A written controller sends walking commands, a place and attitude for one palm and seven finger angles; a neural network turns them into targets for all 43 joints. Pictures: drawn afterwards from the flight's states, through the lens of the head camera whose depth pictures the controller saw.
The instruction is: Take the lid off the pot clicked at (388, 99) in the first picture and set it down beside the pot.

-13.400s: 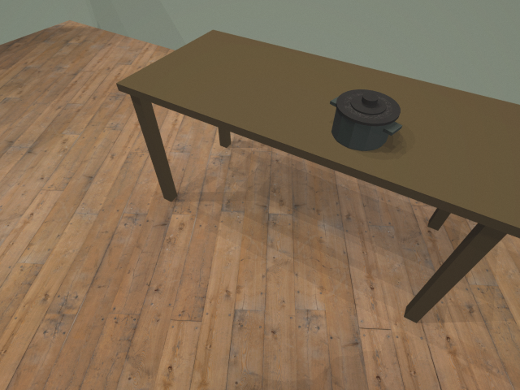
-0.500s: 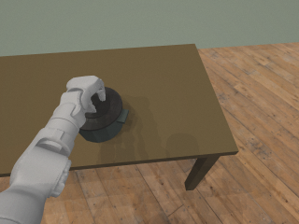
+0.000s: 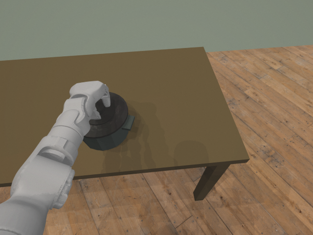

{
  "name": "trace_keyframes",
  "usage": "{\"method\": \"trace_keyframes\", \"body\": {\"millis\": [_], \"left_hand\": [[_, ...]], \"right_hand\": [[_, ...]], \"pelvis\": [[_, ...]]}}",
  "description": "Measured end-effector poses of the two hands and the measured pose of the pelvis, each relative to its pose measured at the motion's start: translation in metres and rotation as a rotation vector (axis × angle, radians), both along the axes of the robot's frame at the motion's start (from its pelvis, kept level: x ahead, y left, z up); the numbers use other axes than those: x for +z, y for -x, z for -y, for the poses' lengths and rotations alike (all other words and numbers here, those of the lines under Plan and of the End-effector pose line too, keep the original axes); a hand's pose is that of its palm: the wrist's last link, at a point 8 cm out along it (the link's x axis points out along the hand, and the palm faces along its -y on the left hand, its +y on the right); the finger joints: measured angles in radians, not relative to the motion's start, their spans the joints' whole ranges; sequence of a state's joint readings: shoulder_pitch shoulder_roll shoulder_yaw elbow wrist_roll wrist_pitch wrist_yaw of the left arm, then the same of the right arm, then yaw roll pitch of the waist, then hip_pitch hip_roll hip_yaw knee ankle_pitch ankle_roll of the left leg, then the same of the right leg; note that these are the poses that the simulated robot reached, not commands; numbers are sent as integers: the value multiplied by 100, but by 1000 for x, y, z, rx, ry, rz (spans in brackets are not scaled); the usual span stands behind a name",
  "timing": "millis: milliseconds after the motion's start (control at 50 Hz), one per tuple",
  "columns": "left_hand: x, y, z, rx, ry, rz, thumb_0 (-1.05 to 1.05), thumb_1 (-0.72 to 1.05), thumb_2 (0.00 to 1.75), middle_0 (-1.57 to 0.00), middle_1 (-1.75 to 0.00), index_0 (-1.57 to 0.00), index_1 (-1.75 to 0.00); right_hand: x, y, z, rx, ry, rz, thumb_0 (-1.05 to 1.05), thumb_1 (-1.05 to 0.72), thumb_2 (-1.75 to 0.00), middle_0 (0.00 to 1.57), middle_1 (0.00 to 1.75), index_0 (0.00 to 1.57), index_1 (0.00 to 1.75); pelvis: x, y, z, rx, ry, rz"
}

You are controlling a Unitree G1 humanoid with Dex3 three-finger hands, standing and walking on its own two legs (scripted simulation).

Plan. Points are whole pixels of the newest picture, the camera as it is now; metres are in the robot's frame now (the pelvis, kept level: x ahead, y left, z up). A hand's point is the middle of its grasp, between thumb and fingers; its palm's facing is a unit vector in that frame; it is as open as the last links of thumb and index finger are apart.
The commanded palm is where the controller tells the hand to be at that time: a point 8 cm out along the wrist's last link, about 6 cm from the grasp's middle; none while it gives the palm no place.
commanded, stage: lift the lid straight up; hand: left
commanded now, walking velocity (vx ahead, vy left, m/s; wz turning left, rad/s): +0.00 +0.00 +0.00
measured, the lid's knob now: (97, 108) +0.48 +0.16 +0.02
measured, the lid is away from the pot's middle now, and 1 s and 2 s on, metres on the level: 0.00 0.01 0.01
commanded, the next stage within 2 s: none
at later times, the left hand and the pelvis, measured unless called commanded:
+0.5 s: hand (89, 106) +0.45 +0.17 +0.07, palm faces -0.34 -0.05 -0.94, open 6.9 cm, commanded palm +0.45 +0.17 +0.14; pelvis +0.00 +0.00 +0.00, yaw +1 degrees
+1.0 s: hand (85, 97) +0.45 +0.16 +0.11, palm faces -0.31 -0.05 -0.95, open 6.9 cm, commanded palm +0.45 +0.17 +0.18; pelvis -0.01 +0.00 +0.01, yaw +2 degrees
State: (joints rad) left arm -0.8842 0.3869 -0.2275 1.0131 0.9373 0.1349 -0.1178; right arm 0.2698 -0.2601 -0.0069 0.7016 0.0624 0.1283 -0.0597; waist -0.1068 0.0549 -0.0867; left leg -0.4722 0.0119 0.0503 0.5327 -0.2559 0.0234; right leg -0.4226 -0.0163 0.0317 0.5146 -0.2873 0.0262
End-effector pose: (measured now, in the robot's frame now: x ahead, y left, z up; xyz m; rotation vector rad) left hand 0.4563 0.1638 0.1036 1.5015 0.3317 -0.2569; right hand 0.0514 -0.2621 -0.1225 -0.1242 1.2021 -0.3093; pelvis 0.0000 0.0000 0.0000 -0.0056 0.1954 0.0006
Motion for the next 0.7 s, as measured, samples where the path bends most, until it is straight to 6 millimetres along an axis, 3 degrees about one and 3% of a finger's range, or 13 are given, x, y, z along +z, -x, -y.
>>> {"method": "trace_keyframes", "body": {"millis": [340,700], "left_hand": [[4,6,-5,-1,4,-3,0,38,40,-74,-98,-73,-96],[37,12,-4,1,-6,46,0,38,40,-75,-98,-74,-96]], "right_hand": [[2,-18,-2,18,-2,40,0,-91,-90,20,30,20,30],[5,-43,-8,68,-23,115,0,-91,-90,20,30,20,30]], "pelvis": [[2,-3,0,10,0,20],[4,1,1,24,-4,54]]}}
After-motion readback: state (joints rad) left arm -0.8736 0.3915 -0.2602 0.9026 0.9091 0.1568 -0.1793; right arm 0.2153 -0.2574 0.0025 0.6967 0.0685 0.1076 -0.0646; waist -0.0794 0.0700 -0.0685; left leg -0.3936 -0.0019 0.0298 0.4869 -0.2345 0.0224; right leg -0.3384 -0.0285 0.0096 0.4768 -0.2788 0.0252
